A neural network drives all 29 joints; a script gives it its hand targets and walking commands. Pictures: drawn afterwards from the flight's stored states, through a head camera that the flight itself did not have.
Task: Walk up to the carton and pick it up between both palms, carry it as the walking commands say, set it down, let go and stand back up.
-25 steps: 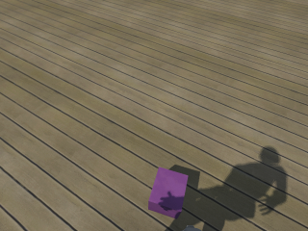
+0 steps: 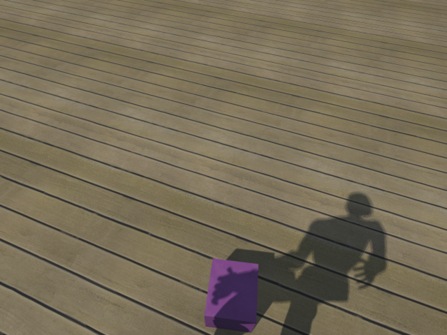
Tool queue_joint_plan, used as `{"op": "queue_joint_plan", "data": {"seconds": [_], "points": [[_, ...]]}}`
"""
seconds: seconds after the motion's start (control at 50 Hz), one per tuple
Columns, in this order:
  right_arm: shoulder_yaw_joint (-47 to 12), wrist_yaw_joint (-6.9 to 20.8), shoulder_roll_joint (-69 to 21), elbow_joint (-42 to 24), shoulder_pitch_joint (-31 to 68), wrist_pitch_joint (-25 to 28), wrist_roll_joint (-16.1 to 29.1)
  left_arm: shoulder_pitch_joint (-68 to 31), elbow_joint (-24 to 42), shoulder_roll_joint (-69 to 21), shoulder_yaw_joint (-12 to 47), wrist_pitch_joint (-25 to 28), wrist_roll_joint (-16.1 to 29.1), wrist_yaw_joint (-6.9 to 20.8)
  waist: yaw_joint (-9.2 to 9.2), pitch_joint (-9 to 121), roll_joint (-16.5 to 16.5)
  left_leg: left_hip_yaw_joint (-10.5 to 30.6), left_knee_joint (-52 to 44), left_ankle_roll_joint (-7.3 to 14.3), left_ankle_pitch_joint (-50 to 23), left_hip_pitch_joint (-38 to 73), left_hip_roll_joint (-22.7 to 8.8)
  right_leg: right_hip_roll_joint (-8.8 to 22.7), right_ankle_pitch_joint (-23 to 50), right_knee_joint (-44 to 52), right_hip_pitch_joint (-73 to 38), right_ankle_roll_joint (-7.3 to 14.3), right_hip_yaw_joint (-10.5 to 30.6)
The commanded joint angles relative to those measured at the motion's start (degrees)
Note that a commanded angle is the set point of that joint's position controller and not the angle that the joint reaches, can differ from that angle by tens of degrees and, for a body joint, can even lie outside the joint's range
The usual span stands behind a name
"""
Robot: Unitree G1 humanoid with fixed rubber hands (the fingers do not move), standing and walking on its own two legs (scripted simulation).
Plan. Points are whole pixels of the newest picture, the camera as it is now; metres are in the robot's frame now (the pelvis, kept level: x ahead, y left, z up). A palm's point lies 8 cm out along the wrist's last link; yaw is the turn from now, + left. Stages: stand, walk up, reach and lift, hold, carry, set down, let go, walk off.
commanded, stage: walk up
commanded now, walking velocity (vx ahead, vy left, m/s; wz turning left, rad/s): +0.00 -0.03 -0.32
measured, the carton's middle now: (231, 295) +0.40 -0.03 -0.67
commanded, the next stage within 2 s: none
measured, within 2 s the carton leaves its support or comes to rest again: neither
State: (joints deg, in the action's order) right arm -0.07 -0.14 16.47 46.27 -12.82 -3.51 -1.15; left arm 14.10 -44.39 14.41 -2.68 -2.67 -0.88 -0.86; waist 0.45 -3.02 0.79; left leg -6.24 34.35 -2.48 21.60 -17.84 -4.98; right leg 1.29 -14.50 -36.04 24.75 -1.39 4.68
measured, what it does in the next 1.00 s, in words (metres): steps on the spot: right foot, then left foot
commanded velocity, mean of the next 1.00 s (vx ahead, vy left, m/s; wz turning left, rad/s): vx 0.01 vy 0.03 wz -0.20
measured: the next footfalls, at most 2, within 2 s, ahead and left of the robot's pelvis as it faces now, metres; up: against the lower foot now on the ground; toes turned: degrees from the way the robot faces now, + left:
right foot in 0.32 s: +0.03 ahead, -0.15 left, +0.00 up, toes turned +0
left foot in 0.72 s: +0.06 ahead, +0.10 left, +0.00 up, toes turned +3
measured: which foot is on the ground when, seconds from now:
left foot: down 0.00-0.34, up 0.36-0.70, down 0.72-1.00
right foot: up 0.00-0.30, down 0.32-0.72, up 0.74-1.00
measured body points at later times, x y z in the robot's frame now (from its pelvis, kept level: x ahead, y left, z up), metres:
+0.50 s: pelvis +0.02 -0.04 +0.02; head +0.04 -0.08 +0.47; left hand +0.12 +0.23 -0.09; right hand +0.09 -0.30 -0.13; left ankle +0.00 +0.11 -0.68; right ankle -0.01 -0.15 -0.72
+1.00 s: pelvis -0.01 -0.02 +0.01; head +0.01 -0.04 +0.46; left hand +0.08 +0.23 -0.12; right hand +0.05 -0.28 -0.12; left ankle +0.02 +0.09 -0.72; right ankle -0.06 -0.16 -0.71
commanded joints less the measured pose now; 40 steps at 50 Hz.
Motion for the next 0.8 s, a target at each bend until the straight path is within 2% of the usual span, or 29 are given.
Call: {"op": "queue_joint_plan", "data": {"seconds": [0.0,0.06,0.08,0.12,0.2,0.22,0.24,0.26,0.28,0.3,0.32,0.36,0.38,0.4,0.42,0.44,0.5,0.52,0.54,0.58,0.6,0.62,0.64,0.66,0.68,0.7,0.72,0.74,0.78], "points": [[4.77,-1.0,9.21,-4.32,-0.14,2.04,-1.14,-0.97,3.27,4.97,-2.92,-0.78,-0.91,1.0,0.63,4.76,-8.5,19.02,-22.47,8.23,4.13,6.76,-19.58,0.81,-11.89,-28.07,9.52,-0.8,0.44],[3.91,-1.03,5.86,-5.1,5.89,2.64,-0.54,2.52,0.01,5.49,-2.01,-0.38,-0.24,2.0,-2.34,5.19,-13.45,5.68,-18.78,7.95,-10.54,5.28,-13.4,-0.49,-8.34,-30.52,4.79,-1.65,-3.15],[3.91,-0.87,5.74,-5.1,4.72,2.5,-0.71,2.72,0.18,5.04,-1.8,-0.23,0.0,1.84,-2.11,6.16,-14.62,4.16,-17.76,7.91,-13.15,7.98,-12.95,-0.62,-7.99,-26.67,4.9,-2.27,-4.48],[3.97,-1.25,5.48,-4.35,0.39,2.52,-0.78,1.27,-0.11,3.97,-0.89,0.06,-0.49,1.6,-0.29,8.6,-11.07,2.0,-12.7,9.22,-29.81,17.43,-15.15,-0.59,-11.47,-20.65,7.08,-2.51,-6.68],[4.71,-1.1,7.68,-1.81,-2.15,2.08,-0.84,-0.96,0.41,2.91,0.1,1.12,0.88,1.2,1.5,10.85,-18.17,0.58,-6.34,9.32,-38.82,19.87,-15.04,-0.53,-14.22,-6.21,1.13,-2.28,-8.27],[5.12,-0.96,8.12,-1.26,-2.03,1.78,-0.94,-1.14,-0.05,2.68,0.35,1.07,0.96,1.26,0.79,8.59,-14.09,1.64,-5.93,8.66,-37.94,19.29,-14.45,-1.33,-11.63,0.84,-1.02,-2.23,-9.21],[5.22,-0.84,8.05,-1.29,-2.23,1.59,-0.77,0.26,-0.32,1.61,0.27,1.6,0.86,1.14,-0.31,8.49,-14.54,2.21,-4.41,7.89,-38.51,18.77,-13.47,-1.61,-6.85,8.7,-4.41,-1.41,-9.59],[5.16,-0.4,7.44,-0.44,-1.62,1.31,-0.45,3.99,-2.29,2.72,0.43,2.6,0.73,0.87,-2.5,10.91,-5.65,-0.17,3.14,5.55,-32.41,16.71,-10.63,1.43,7.07,18.56,-11.88,-0.48,-4.72],[3.92,-0.43,3.53,-1.66,-3.74,1.7,-0.43,3.17,-2.91,7.1,-0.94,3.84,0.33,0.32,-0.7,11.42,2.6,-0.88,6.89,2.36,-17.38,5.35,-5.4,7.97,36.28,14.57,-21.7,1.73,5.52],[3.42,-0.62,2.03,-1.84,-1.27,1.61,0.11,6.98,-3.3,11.2,-2.46,4.61,-0.12,0.1,-3.12,10.98,16.51,-2.12,14.77,0.11,9.01,-9.5,2.19,16.67,66.75,9.53,-29.39,6.66,18.26],[3.83,-0.72,2.28,-2.21,0.27,0.67,0.69,7.92,-5.2,11.55,-2.67,4.46,-0.06,-0.02,-3.54,8.36,17.11,2.76,16.15,0.74,14.46,-10.01,2.35,16.81,67.31,9.37,-24.85,8.65,17.27],[3.89,-0.38,3.65,-3.02,4.01,-0.32,0.65,3.45,-3.53,9.08,-2.23,3.85,-0.61,-0.6,-3.73,-0.72,13.54,3.4,16.56,-0.57,12.02,-10.95,1.25,13.18,56.58,11.22,-17.45,8.68,16.28],[4.5,-0.27,4.28,-3.32,4.35,-1.28,0.97,4.64,-4.02,9.27,-1.9,3.63,-0.82,-0.97,-4.37,-2.16,11.07,3.56,17.41,-0.77,10.02,-11.54,3.12,13.57,48.46,13.35,-16.12,7.7,20.54],[3.71,0.07,3.67,-3.44,4.88,-1.06,0.95,2.59,-3.95,9.38,-2.05,3.18,-0.24,-1.31,-3.96,-2.98,13.22,3.78,15.02,-0.97,7.02,-9.7,2.68,11.28,42.8,14.2,-15.05,6.98,16.48],[4.57,0.03,4.2,-2.24,2.84,-1.99,0.69,5.65,-4.18,9.76,-1.95,3.41,-0.64,-1.33,-3.86,-2.68,10.22,4.95,18.3,-0.42,4.67,-10.81,3.7,14.42,39.37,15.5,-15.35,7.44,21.81],[3.86,0.38,3.71,-3.74,4.6,-0.83,0.6,1.79,-3.28,9.78,-1.89,3.14,-0.45,-1.14,-3.0,-0.86,15.49,3.55,13.96,-1.06,5.75,-7.27,3.02,10.09,38.78,15.26,-14.35,8.45,16.13],[3.71,-0.09,2.59,-3.81,6.49,-0.43,0.87,6.69,-3.12,10.65,-2.77,3.56,-0.66,-1.05,-5.17,4.47,9.32,3.32,11.65,-0.61,5.87,-9.18,4.41,13.3,47.68,13.07,-23.71,10.08,19.62],[3.44,-0.18,2.24,-4.46,8.23,0.0,0.74,6.81,-4.17,8.87,-2.34,3.13,-0.52,-1.22,-5.14,3.6,8.49,5.0,7.77,-0.37,6.99,-7.96,4.01,10.82,41.13,12.7,-22.93,9.24,19.19],[3.26,-0.41,1.82,-3.73,6.23,-0.42,0.74,6.94,-3.31,10.55,-2.69,3.09,-0.88,-1.14,-5.13,3.36,7.88,3.35,7.39,-0.75,6.17,-7.64,5.01,13.67,41.99,12.97,-22.91,10.63,21.32],[3.2,-0.51,1.59,-2.94,5.64,0.65,1.16,2.92,-3.07,10.77,-3.02,2.43,-0.38,-1.05,-3.02,3.54,8.25,1.98,-0.93,-0.46,3.97,0.35,4.6,9.22,34.69,12.12,-16.14,9.52,15.6],[3.26,-0.51,1.86,-3.19,3.95,0.7,1.19,1.8,-2.83,9.85,-2.16,2.17,-0.39,-0.68,-1.33,3.3,6.9,0.24,-6.35,-0.05,-1.09,8.37,5.47,7.93,31.3,13.15,-8.87,8.23,16.35],[3.33,-0.88,2.06,-2.52,1.65,1.18,1.6,0.46,-2.62,9.57,-2.28,2.18,-0.1,-0.43,0.14,3.5,6.67,-0.48,-12.47,0.05,-9.25,15.49,3.66,6.4,23.31,12.18,-4.36,6.17,13.99],[4.11,-0.77,4.5,-0.89,-2.39,1.63,1.12,2.92,-2.75,7.57,-1.82,2.48,0.16,-0.25,0.75,8.38,1.73,3.0,-15.14,1.3,-11.19,22.21,-1.0,3.72,13.9,9.74,-2.95,4.52,12.0],[4.91,-1.48,8.67,-0.8,-3.56,2.12,0.34,2.62,-2.33,4.84,-1.37,2.75,0.61,-0.29,1.44,10.71,-9.15,9.22,-17.28,4.83,-17.16,24.52,-11.07,-0.85,3.94,1.39,0.72,1.92,4.63],[5.56,-1.7,11.0,0.07,-4.99,2.08,-0.31,2.25,-2.26,3.91,-0.94,2.3,0.0,-0.48,0.63,10.07,-16.12,14.48,-16.28,8.8,-28.12,23.8,-19.86,-4.07,-16.37,-8.16,5.97,0.62,-0.12],[4.94,-1.33,9.29,-0.72,0.43,1.3,-0.47,2.48,-1.59,5.29,-1.15,1.58,-0.33,-0.76,-1.0,5.65,-16.04,9.65,-16.64,11.71,-23.47,13.57,-16.78,-0.84,-19.32,-18.08,2.98,0.1,0.77],[4.77,-1.28,6.72,-1.43,1.73,1.49,-0.81,2.83,-2.03,5.14,-1.88,0.66,-0.52,0.04,-1.29,6.0,-8.52,9.15,-20.59,12.61,-12.17,8.42,-18.45,-1.44,-15.68,-23.69,0.77,-0.04,-1.0],[4.5,-1.41,5.45,-2.34,1.1,1.61,-0.62,1.67,-2.13,6.34,-2.25,0.14,-0.46,0.4,-1.12,4.09,-10.19,9.71,-22.8,11.77,-3.21,5.87,-17.63,-1.47,-13.1,-24.89,0.77,0.08,-1.7],[4.45,-1.77,5.37,-2.59,4.2,1.61,-0.78,3.77,-3.69,4.61,-1.78,-0.36,-0.67,0.92,-2.33,1.83,-12.48,4.68,-22.35,11.07,-3.03,4.21,-14.84,-0.91,-9.85,-27.78,0.62,-0.54,-2.5]]}}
